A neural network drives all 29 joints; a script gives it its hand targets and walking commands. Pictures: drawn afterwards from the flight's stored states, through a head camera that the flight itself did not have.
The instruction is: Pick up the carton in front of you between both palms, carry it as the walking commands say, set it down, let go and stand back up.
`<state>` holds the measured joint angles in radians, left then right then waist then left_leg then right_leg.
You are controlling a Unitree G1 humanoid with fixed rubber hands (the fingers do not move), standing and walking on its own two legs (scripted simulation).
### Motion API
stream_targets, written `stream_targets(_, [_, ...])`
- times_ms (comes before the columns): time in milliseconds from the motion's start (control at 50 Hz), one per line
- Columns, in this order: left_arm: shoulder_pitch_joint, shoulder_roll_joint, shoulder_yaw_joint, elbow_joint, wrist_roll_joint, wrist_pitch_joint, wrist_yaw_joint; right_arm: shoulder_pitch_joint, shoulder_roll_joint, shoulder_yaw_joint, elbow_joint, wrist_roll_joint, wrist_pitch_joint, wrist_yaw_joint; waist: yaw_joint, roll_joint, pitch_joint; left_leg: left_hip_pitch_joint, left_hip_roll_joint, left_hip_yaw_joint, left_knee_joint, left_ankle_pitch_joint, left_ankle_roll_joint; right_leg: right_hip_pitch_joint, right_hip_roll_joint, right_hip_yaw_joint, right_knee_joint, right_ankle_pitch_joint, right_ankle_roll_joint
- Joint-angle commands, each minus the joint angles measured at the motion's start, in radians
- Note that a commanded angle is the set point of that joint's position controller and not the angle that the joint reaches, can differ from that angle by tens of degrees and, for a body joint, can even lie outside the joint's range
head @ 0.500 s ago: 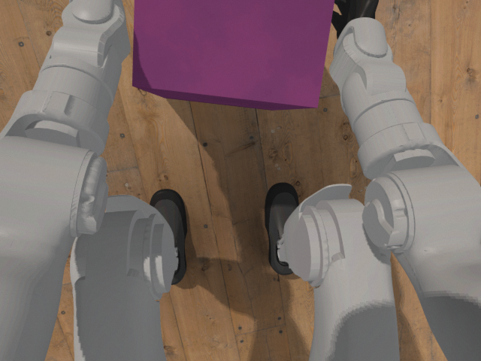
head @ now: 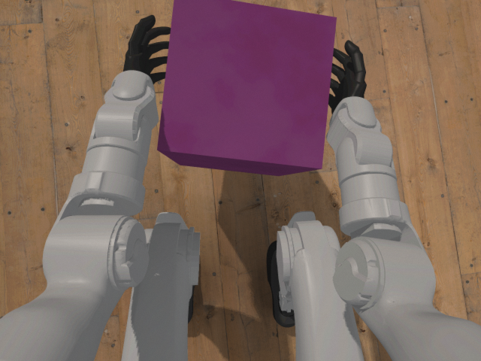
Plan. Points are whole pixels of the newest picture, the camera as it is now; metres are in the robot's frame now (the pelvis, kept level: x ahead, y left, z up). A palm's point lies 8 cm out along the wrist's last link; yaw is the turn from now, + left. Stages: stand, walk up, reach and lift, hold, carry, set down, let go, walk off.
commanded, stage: reach and lift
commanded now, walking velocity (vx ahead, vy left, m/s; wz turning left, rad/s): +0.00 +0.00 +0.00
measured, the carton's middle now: (240, 108) +0.51 +0.00 -0.15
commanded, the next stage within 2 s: none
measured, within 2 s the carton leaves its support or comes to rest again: neither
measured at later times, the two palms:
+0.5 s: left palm (99, 46) +0.48 +0.14 +0.07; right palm (422, 73) +0.47 -0.16 +0.08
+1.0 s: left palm out of the picture +0.43 +0.15 +0.24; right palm out of the picture +0.43 -0.15 +0.24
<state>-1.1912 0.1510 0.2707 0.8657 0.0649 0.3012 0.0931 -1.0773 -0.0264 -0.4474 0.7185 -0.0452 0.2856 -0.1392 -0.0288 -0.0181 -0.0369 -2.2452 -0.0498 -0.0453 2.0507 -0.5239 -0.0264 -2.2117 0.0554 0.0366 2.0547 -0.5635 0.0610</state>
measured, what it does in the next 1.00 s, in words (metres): rises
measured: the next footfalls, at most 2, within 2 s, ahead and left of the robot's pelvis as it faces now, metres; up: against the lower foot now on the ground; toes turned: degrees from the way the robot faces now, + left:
none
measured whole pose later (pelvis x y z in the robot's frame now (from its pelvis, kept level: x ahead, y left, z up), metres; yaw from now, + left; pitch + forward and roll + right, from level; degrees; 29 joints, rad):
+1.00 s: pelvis +0.06 +0.00 +0.26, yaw +1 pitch +26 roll +0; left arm -0.55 -0.11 0.36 0.58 0.22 0.36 0.04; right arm -0.52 0.13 -0.41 0.54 -0.21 0.36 -0.03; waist -0.02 -0.01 -0.22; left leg -1.17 -0.04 -0.05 1.15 -0.42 -0.01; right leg -1.15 0.04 0.06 1.15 -0.44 0.02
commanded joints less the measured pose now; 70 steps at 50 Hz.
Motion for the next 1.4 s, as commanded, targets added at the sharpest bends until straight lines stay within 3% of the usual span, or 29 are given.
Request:
stream_targets(0, [-0.539,-1.12,-0.32,-0.028,-0.042,0.013,-0.282,-0.685,0.975,0.438,-0.022,0.015,0.033,0.303,-0.044,0.092,-0.975,0.597,-0.113,0.111,-0.269,0.11,0.016,0.467,0.115,-0.134,-0.28,0.144,-0.039])
stream_targets(80, [-0.534,-1.108,-0.234,0.021,0.025,0.023,-0.293,-0.663,0.969,0.348,0.03,-0.06,0.043,0.305,-0.044,0.097,-0.942,0.603,-0.115,0.109,-0.35,0.049,0.019,0.49,0.113,-0.13,-0.354,0.095,-0.047])
stream_targets(200, [-0.502,-1.13,-0.202,0.001,0.066,0.038,-0.299,-0.656,1.039,0.38,0.025,-0.054,0.066,0.33,-0.005,0.061,-1.037,0.711,-0.116,0.109,-0.445,0.056,0.027,0.587,0.116,-0.124,-0.449,0.085,-0.036])
stream_targets(320, [-0.44,-1.194,-0.279,-0.083,0.039,0.059,-0.311,-0.592,1.115,0.483,-0.037,-0.009,0.091,0.349,0.009,0.033,-1.148,0.85,-0.121,0.108,-0.509,0.147,0.026,0.719,0.118,-0.116,-0.522,0.164,-0.024])
stream_targets(440, [-0.362,-1.257,-0.408,-0.181,-0.024,0.069,-0.314,-0.485,1.156,0.585,-0.101,0.035,0.097,0.351,0.0,0.041,-1.182,0.984,-0.125,0.097,-0.576,0.231,0.013,0.851,0.122,-0.102,-0.587,0.248,-0.024])
stream_targets(540, [-0.268,-1.284,-0.453,-0.205,-0.039,0.074,-0.308,-0.374,1.165,0.608,-0.1,0.037,0.098,0.348,-0.006,0.057,-1.098,1.07,-0.126,0.081,-0.655,0.237,0.006,0.92,0.123,-0.087,-0.663,0.251,-0.031])
stream_targets(800, [-0.022,-1.311,-0.447,-0.208,0.003,0.057,-0.294,-0.128,1.182,0.605,-0.085,-0.013,0.08,0.353,0.008,0.041,-0.87,1.321,-0.113,0.026,-0.907,0.274,0.015,1.166,0.108,-0.031,-0.91,0.277,-0.044])
stream_targets(1080, [0.229,-1.309,-0.498,-0.282,0.016,0.06,-0.301,0.132,1.182,0.665,-0.136,-0.037,0.084,0.358,0.015,0.023,-0.653,1.67,-0.082,-0.028,-1.207,0.401,0.025,1.552,0.076,0.029,-1.213,0.418,-0.059])
stream_targets(1380, [0.418,-1.285,-0.587,-0.445,-0.015,0.198,-0.322,0.326,1.171,0.736,-0.276,-0.018,0.217,0.368,0.026,0.012,-0.372,2.053,-0.052,-0.04,-1.535,0.526,0.026,1.952,0.041,0.051,-1.549,0.545,-0.057])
